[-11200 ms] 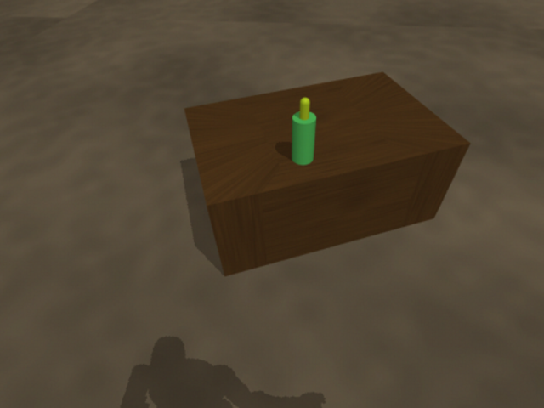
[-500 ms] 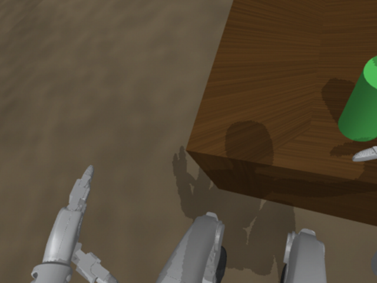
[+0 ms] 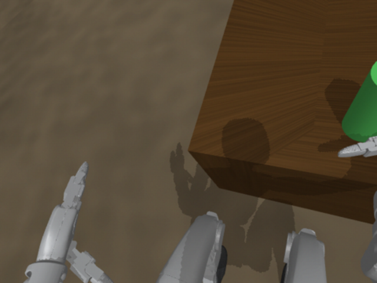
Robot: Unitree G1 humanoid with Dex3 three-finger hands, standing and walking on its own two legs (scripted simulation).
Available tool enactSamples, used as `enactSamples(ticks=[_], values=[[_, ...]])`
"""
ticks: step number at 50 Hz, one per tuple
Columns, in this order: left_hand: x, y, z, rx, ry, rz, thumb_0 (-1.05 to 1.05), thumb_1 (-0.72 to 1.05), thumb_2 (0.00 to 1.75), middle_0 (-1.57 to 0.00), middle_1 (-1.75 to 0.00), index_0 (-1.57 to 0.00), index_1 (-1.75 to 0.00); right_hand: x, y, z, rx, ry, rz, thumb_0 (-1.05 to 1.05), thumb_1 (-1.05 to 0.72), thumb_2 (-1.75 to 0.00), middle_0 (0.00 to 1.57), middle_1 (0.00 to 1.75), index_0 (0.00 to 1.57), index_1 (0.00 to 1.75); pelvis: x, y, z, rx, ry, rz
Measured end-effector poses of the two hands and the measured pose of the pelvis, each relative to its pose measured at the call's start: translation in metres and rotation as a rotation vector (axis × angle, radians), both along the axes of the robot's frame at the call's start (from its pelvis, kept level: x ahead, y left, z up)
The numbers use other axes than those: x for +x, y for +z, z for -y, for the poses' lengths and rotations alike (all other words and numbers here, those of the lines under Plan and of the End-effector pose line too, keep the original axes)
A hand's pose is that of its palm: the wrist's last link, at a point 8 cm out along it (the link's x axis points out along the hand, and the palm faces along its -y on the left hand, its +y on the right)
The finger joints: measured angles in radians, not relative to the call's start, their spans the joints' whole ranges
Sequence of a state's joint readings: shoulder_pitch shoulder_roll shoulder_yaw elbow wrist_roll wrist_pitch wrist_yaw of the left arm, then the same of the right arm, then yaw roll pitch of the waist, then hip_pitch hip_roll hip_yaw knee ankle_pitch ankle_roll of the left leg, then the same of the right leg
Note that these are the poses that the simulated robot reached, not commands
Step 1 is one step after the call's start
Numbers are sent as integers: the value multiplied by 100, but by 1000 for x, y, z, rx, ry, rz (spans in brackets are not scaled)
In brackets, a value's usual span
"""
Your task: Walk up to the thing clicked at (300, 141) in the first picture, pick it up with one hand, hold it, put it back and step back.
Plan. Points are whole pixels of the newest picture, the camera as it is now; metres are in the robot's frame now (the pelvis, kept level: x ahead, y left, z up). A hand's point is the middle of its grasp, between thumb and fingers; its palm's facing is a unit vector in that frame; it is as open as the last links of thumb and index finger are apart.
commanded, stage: close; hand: right
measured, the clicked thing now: out of the picture +0.51 -0.23 +0.00
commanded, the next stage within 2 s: settle in 0.90 s
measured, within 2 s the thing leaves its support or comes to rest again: leaves its support in 1.50 s
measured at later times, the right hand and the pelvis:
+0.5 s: hand out of the picture +0.49 -0.23 -0.04, palm faces +0.22 +0.98 +0.01, open 15.5 cm; pelvis -0.01 +0.00 +0.00, yaw +0 degrees
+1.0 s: hand out of the picture +0.50 -0.24 -0.03, palm faces +0.25 +0.97 +0.01, open 10.8 cm; pelvis +0.00 +0.00 +0.01, yaw +0 degrees
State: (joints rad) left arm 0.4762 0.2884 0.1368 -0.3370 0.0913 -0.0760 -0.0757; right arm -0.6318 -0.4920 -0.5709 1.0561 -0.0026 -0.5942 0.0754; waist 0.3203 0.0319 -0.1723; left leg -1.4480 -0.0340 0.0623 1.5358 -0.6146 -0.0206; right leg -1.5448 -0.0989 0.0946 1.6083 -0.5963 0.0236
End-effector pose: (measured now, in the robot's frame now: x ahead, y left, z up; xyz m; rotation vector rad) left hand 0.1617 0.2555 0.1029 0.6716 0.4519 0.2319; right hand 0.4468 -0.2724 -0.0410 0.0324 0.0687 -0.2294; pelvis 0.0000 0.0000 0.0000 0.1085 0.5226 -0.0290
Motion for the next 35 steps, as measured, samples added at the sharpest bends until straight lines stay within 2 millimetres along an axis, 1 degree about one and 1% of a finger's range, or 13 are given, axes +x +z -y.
enactSamples(ticks=[11,16,22,28,35], values=[[-1,-7,9,-15,-17,0,-1,-56,8,-5,-5,-5,-6,11,-1,7,-10,3,1,-1,58,0,23,7,22,7,-5,-6,0,4,-4,-7],[-6,-5,6,2,1,-10,-1,-56,8,-6,-5,-5,-6,14,1,8,-9,6,0,-1,56,-1,32,13,31,13,-5,-6,2,7,-2,-8],[-9,-12,5,-8,30,-34,-1,-56,8,-5,-5,-5,-6,15,2,8,-10,10,-9,-1,53,-4,41,20,40,20,-6,-5,4,9,-4,-10],[-5,-6,9,-11,16,-14,-1,-55,8,-5,-5,-5,-6,14,3,10,-8,5,-13,-1,48,-12,52,32,53,31,-5,-2,5,10,-4,-5],[-4,-6,8,-16,23,-23,-1,-55,7,-5,-5,-5,-6,14,7,14,-10,-7,-6,-1,38,-25,67,49,73,49,-2,0,6,9,-5,-7]])
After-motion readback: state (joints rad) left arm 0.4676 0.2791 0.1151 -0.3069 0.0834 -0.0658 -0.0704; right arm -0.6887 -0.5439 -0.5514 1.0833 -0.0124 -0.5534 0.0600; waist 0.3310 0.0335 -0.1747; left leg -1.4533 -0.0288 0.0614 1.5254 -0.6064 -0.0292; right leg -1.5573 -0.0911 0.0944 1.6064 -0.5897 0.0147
